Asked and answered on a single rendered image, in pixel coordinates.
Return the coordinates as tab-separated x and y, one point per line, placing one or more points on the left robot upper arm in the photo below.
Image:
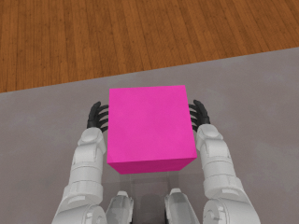
86	214

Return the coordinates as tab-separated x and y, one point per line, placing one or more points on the right robot forearm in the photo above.
219	173

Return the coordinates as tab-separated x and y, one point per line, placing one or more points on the robot thigh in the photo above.
120	210
179	210

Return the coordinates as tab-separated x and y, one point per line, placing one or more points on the carton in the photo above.
149	130

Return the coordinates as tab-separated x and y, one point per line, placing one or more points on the left robot forearm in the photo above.
84	186

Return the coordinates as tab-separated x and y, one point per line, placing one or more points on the right robot upper arm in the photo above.
226	211

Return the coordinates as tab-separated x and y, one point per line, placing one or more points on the right robot thigh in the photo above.
179	210

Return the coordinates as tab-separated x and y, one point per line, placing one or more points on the left robot thigh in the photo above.
120	210

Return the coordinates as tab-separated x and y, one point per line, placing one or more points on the left robot hand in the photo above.
94	117

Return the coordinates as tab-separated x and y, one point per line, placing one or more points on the right robot hand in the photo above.
200	114

